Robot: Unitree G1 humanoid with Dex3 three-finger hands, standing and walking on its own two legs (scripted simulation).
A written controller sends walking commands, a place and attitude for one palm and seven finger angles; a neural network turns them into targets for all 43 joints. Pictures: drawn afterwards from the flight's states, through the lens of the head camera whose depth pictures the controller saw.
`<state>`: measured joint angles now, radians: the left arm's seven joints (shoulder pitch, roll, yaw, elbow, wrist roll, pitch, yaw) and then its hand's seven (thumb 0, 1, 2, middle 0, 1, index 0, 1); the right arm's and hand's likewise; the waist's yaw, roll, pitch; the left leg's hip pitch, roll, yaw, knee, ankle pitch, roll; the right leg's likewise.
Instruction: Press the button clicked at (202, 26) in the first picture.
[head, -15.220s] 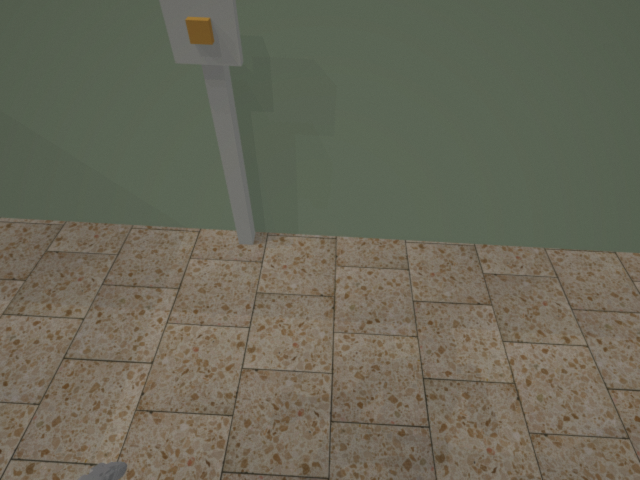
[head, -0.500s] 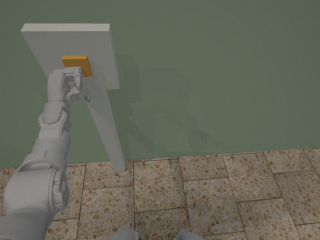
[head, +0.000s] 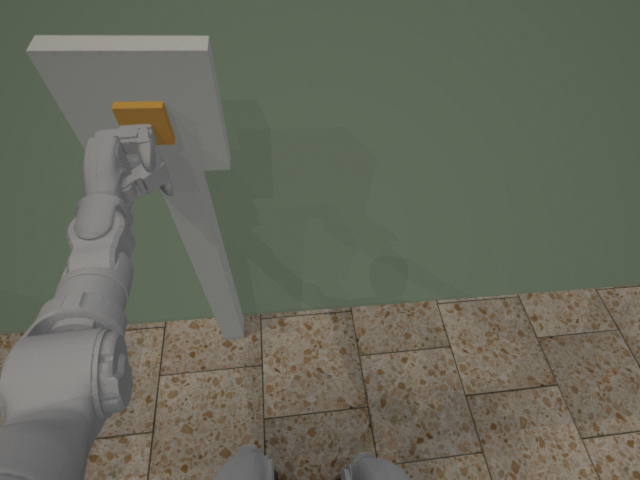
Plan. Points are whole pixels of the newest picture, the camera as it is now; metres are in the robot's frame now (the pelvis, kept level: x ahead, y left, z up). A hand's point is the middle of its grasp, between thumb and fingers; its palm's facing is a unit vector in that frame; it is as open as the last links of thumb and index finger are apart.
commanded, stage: pull the fist back off the button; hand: left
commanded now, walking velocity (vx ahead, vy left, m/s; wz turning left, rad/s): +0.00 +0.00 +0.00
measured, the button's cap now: (146, 119) +0.53 +0.20 +0.14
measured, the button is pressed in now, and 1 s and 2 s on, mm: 8 0 0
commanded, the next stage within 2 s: draw the hand back to the body in 0.82 s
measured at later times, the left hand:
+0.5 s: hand (156, 200) +0.43 +0.18 +0.10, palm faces +0.06 -1.00 +0.00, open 3.2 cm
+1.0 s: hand (158, 224) +0.39 +0.17 +0.11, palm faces +0.06 -1.00 -0.02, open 3.1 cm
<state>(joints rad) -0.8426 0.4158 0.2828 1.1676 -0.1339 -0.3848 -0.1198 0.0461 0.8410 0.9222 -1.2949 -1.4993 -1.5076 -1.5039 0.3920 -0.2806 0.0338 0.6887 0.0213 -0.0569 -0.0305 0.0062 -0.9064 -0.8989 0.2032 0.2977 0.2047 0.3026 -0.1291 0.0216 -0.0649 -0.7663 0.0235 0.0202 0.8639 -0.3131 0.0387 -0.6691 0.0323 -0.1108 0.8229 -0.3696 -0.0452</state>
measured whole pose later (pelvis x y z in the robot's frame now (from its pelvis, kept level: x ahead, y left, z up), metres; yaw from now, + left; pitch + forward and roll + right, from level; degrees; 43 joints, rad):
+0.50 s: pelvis +0.04 +0.00 +0.01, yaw -1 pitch +8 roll -1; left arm -0.38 0.27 0.23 0.64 -0.20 -0.29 -0.13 0.02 0.90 0.90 -1.29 -1.50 -1.33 -1.50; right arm 0.32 -0.26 0.02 0.59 0.04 -0.01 -0.01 0.01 -0.91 -0.90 0.20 0.30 0.20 0.30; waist -0.05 0.03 -0.09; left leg -0.58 0.02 0.06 0.78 -0.35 0.04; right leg -0.50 0.03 -0.06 0.74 -0.39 -0.03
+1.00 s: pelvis +0.03 +0.00 +0.02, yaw +0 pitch +6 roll -1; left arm -0.24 0.23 0.16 0.43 -0.20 -0.22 -0.10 0.02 0.90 0.90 -1.30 -1.50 -1.31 -1.50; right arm 0.24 -0.24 0.04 0.59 0.04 -0.04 -0.03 0.01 -0.91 -0.90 0.20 0.30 0.20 0.30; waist -0.02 0.03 -0.07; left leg -0.52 0.01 0.04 0.75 -0.33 0.03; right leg -0.43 0.03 -0.09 0.73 -0.39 -0.05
